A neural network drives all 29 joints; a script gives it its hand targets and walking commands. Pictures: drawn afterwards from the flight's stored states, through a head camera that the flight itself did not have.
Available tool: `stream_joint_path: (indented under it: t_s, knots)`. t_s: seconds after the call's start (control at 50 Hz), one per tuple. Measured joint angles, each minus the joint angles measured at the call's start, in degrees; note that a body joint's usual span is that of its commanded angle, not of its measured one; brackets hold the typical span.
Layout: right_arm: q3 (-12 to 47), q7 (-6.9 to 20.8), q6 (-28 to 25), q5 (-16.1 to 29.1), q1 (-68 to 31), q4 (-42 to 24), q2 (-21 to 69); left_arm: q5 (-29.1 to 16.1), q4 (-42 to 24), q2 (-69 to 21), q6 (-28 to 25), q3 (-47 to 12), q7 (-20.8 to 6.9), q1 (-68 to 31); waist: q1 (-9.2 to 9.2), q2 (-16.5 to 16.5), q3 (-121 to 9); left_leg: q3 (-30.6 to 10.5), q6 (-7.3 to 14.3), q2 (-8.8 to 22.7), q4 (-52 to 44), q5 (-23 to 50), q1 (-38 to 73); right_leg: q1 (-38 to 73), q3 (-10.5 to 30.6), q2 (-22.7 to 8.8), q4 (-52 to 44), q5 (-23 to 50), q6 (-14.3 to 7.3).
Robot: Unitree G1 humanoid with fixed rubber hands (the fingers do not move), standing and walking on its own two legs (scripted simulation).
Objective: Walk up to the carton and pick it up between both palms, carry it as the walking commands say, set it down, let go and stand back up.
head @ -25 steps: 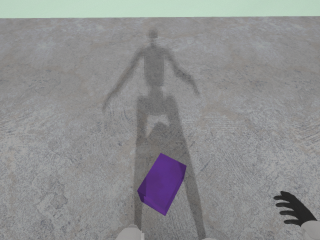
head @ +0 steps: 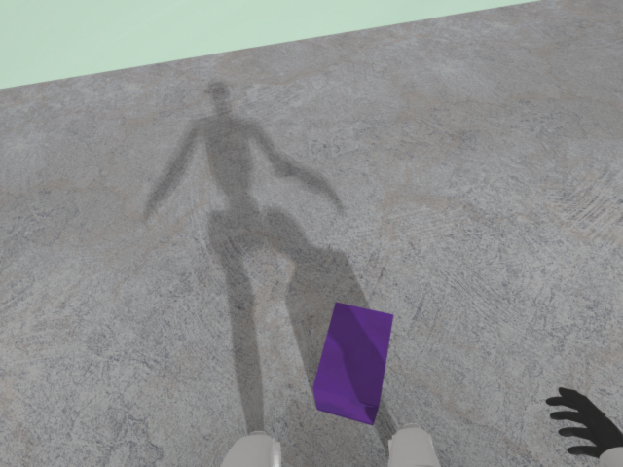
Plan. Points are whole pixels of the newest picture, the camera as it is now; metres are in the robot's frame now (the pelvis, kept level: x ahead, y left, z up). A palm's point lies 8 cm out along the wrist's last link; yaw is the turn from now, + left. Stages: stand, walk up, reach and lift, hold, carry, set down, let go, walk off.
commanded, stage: walk up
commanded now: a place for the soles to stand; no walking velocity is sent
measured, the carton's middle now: (354, 363) +0.46 -0.07 -0.59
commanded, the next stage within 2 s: none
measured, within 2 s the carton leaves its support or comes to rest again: neither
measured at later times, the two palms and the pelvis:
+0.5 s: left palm (21, 427) +0.20 +0.39 -0.04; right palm out of the picture -0.02 -0.22 -0.03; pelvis +0.00 +0.11 +0.06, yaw -16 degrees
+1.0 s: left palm (23, 442) +0.18 +0.37 -0.03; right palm out of the picture -0.05 -0.22 -0.04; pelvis +0.00 +0.10 +0.07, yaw -22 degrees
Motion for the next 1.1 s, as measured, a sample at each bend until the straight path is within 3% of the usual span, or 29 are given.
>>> stream_joint_path:
  t_s: [0.04,0.1,0.18,0.24,0.3,0.36,0.42,0.5,0.66,0.7,0.74,0.82,0.88,0.94,0.98,1.04,1.1]
  knots:
    - [0.43,-0.49,-0.16,-0.41,-0.43,0.56,1.42,-0.82,1.91,-0.74,0.28,0.08,0.23,-1.38,-0.44,-0.54,0.26,2.08,1.13,0.05,0.23,-0.49,0.56,-1.7,-1.64,2.35,6.02,-1.55,-0.16]
    - [1.67,-1.74,-0.88,0.03,-0.41,1.95,3.96,-1.6,4.19,-2.16,-0.13,-0.27,-1.2,-2.27,-1.46,-1.22,0.44,4.9,3.18,0.59,-2.44,0.44,2.35,-1.51,-8.61,4.88,8.39,-2.48,0.18]
    - [3.09,-3.19,-2.65,1.65,1.49,4.76,5.81,-1.34,4.64,-4.84,-0.24,-0.91,-3.91,-2.65,-1.98,-1.29,0.39,8.41,4.13,1.68,-6.55,1.93,4.86,5.09,-13.84,8.82,-2.67,-2.37,0.05]
    - [3.84,-3.8,-3.4,2.88,3.11,6.71,6.24,-0.48,3.84,-6.61,-0.93,-1.55,-5.12,-3.26,-1.98,-0.75,0.81,9.47,3.84,2.45,-7.64,2.32,5.84,8.76,-13.36,10.65,-11.03,5.26,-1.73]
    - [4.37,-4.3,-3.62,3.24,3.75,8.85,7.11,-0.35,3.19,-7.14,-1.05,-2.31,-5.78,-3.86,-2.34,-2.21,0.85,7.94,2.99,-0.66,-10.08,0.71,7.26,9.4,-11.42,9.98,-11.93,6.31,-1.59]
    - [4.21,-4.48,-4.95,2.98,4.31,10.54,7.86,-0.83,3.69,-7.32,0.21,-2.79,-6.15,-5.1,-2.66,-4.08,0.23,9.78,5.65,-2.42,-14.29,6.08,9.82,10.29,-9.24,8.92,-12.75,6.85,-0.7]
    - [4.2,-4.79,-6.44,2.57,4.88,11.34,7.94,-1.41,4.65,-8.01,1.43,-2.79,-6.36,-6.28,-2.82,-4.31,-0.42,11.46,6.96,-2.02,-16.56,5.92,11.59,9.75,-8.24,9.02,-10.86,3.92,-0.98]
    - [4.08,-5.76,-7.39,2.3,5.01,12.46,8.0,-1.61,5.68,-8.43,2.13,-2.58,-6.9,-7.8,-3.18,-4.28,-0.02,13.46,7.11,-0.95,-21.11,7.91,14.34,9.8,-8.73,7.32,-10.77,4.4,-1.13]
    - [3.59,-5.5,-6.07,1.74,6.23,14.4,7.35,-1.36,8.21,-8.63,3.38,-1.22,-7.19,-8.76,-4.34,-4.01,-0.8,16.29,6.75,0.81,-26.54,10.86,16.49,14.97,-10.74,5.11,-20.41,6.48,-0.93]
    - [3.65,-5.25,-5.62,1.94,6.52,14.92,7.14,-0.99,8.79,-8.69,3.16,-1.11,-7.07,-8.46,-4.18,-3.96,-1.5,16.95,6.49,1.28,-26.05,10.74,15.89,17.74,-11.34,5.12,-25.78,9.15,-1.29]
    - [3.78,-4.91,-5.36,2.03,6.51,15.58,7.06,-0.54,9.4,-9.11,2.7,-1.03,-6.98,-8.63,-3.69,-3.32,-1.33,17.13,6.0,2.23,-25.17,10.41,15.46,18.45,-11.27,5.72,-28.35,13.98,0.75]
    - [4.2,-4.13,-4.89,2.4,6.23,16.45,7.49,-0.28,9.77,-9.02,1.99,-1.33,-6.89,-7.57,-2.95,-3.64,-2.05,14.6,4.05,0.17,-24.26,8.48,14.52,17.23,-11.08,5.3,-26.14,12.3,1.57]
    - [4.21,-3.89,-5.21,2.17,5.57,16.76,7.65,-0.41,10.71,-8.69,2.2,-2.02,-6.67,-6.57,-2.19,-3.82,-2.77,13.12,5.6,-1.45,-24.78,10.56,14.77,16.79,-10.53,5.13,-24.56,11.22,2.01]
    - [4.57,-4.16,-5.86,1.8,4.9,16.8,8.08,-0.94,12.24,-8.88,2.83,-2.4,-6.72,-6.52,-1.77,-4.21,-3.27,13.58,6.64,-1.81,-25.44,10.31,15.5,16.42,-10.37,4.8,-23.09,8.76,0.8]
    - [4.86,-4.28,-5.94,1.8,4.11,17.02,8.13,-1.05,13.03,-9.43,2.64,-2.41,-6.87,-6.4,-1.56,-3.84,-3.42,13.67,6.39,-1.42,-25.64,10.07,15.9,17.09,-10.83,4.8,-24.3,10.08,0.82]
    - [5.29,-4.28,-5.75,2.0,3.03,17.76,8.33,-0.65,13.82,-10.03,2.03,-2.56,-7.14,-6.2,-0.98,-3.45,-3.91,13.67,5.44,-0.92,-26.77,10.25,16.74,18.35,-10.93,5.24,-26.75,12.14,2.69]
    - [5.05,-4.13,-5.11,2.02,1.41,17.19,8.44,-0.89,13.86,-9.87,1.56,-2.86,-6.5,-6.02,-0.69,-3.43,-3.62,13.83,4.92,-0.7,-27.48,10.57,17.07,18.45,-10.81,5.52,-27.12,11.99,2.67]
